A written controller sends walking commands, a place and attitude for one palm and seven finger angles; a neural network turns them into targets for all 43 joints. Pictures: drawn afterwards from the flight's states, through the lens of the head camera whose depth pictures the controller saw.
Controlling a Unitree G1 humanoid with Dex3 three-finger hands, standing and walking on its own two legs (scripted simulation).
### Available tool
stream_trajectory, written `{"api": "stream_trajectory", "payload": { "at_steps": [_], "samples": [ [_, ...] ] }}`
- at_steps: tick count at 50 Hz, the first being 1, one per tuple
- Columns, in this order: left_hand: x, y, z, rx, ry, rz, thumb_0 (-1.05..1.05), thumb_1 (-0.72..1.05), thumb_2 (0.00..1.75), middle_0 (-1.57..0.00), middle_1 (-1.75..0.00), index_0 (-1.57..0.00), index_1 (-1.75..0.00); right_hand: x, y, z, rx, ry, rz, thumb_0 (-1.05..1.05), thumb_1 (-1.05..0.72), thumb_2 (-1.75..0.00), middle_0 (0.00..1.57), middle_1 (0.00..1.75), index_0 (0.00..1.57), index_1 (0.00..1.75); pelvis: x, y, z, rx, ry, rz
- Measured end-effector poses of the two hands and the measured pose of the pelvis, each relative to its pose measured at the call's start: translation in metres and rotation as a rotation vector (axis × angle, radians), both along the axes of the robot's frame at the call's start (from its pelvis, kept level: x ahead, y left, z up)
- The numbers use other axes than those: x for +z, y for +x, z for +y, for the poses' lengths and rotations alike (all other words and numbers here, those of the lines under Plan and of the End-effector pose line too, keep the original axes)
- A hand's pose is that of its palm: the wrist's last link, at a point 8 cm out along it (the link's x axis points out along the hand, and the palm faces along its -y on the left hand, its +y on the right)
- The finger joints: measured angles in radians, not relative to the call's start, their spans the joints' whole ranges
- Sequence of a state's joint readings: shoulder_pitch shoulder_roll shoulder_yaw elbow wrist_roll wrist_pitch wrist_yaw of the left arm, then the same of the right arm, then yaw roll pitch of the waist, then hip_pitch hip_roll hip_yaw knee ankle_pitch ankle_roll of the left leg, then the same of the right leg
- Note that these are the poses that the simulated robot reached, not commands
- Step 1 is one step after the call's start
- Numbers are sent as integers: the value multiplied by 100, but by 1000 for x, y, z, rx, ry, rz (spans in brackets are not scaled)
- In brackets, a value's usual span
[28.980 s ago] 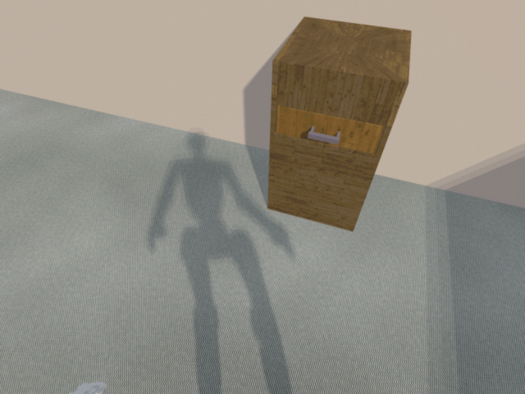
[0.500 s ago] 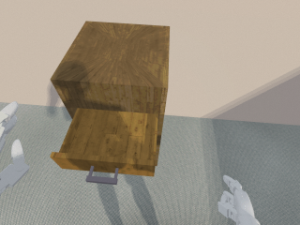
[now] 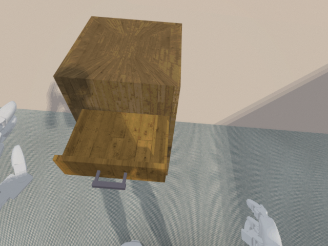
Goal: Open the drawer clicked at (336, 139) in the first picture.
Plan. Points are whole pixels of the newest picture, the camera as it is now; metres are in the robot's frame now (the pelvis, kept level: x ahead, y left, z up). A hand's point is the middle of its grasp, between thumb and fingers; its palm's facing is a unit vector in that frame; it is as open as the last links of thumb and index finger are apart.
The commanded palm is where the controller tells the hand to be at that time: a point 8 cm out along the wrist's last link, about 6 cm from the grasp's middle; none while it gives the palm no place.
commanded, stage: step back with the hand held close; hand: left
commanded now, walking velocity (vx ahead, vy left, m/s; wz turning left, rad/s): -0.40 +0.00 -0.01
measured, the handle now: (110, 179) +0.35 +0.20 -0.22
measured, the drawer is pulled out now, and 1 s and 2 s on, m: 0.23 0.23 0.23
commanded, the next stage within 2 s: stop stepping back and stand still in 0.62 s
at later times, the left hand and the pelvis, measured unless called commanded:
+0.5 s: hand (47, 228) +0.13 +0.17 +0.18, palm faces +0.21 -0.83 -0.51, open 7.4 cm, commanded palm +0.07 +0.23 +0.19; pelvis -0.07 -0.04 +0.01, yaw -2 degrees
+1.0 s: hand out of the picture -0.01 +0.13 +0.17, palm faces +0.35 -0.81 -0.48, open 7.4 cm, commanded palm -0.07 +0.18 +0.19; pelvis -0.20 -0.10 +0.01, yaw +0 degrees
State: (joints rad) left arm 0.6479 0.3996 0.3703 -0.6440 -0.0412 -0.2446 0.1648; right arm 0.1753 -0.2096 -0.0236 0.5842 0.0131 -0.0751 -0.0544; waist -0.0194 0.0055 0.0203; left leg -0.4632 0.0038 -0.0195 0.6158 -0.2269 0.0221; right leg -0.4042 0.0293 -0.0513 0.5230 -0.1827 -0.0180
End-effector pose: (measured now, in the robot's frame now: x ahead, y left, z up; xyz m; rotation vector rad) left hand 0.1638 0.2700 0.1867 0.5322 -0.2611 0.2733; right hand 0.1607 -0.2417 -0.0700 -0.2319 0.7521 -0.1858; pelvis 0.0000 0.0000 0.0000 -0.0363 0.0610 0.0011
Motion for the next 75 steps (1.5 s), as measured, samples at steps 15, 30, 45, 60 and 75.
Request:
{"api": "stream_trajectory", "payload": {
  "at_steps": [15, 30, 45, 60, 75],
  "samples": [
    [1, -19, -8, -15, 9, 26, 1, 89, 90, -21, -30, -21, -30, 3, -13, 12, 56, 22, -28, 1, -91, -89, 21, 30, 20, 30, 4, -25, -12, -39, 17, 52],
    [2, -83, -45, -21, 24, 69, 1, 89, 90, -21, -30, -21, -30, 7, -81, -49, -36, -7, 17, 1, -91, -89, 21, 30, 20, 30, 9, -87, -45, -15, 25, 31],
    [10, -190, -103, -42, 66, 71, 1, 89, 90, -21, -30, -21, -30, -9, -192, -80, -11, 77, -14, 1, -91, -89, 21, 30, 20, 30, 1, -188, -93, -18, 34, -42],
    [2, -248, -96, 40, 4, 44, 1, 89, 90, -21, -30, -21, -30, 3, -266, -115, -36, -28, 16, 2, -91, -89, 20, 30, 20, 30, 8, -228, -95, 32, 73, -54],
    [-9, -254, -83, 104, -74, 10, 1, 89, 90, -21, -30, -21, -30, 1, -237, -71, 68, 31, -9, 2, -91, -89, 21, 30, 20, 30, 6, -229, -90, 49, 35, -73]
  ]
}}
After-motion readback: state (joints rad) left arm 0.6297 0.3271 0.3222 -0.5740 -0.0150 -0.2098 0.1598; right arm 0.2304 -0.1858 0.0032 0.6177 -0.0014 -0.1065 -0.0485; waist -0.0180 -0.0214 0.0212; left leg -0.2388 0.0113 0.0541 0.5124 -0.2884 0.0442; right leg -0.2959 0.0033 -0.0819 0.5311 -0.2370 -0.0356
